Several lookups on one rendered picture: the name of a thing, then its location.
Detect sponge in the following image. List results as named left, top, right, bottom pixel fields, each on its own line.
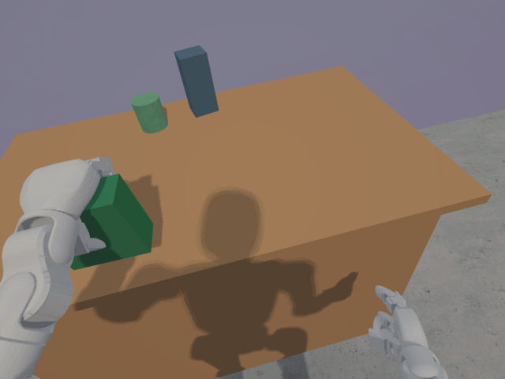
left=70, top=174, right=153, bottom=270

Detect robot left hand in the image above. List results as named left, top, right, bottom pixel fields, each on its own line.
left=20, top=157, right=115, bottom=256

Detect left robot forearm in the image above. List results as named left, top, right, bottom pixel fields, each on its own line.
left=0, top=209, right=80, bottom=379

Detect robot right hand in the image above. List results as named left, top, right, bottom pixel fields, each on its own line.
left=368, top=285, right=428, bottom=359

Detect right robot forearm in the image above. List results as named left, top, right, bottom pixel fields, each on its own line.
left=399, top=345, right=448, bottom=379

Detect table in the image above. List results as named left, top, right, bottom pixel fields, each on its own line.
left=0, top=66, right=492, bottom=379

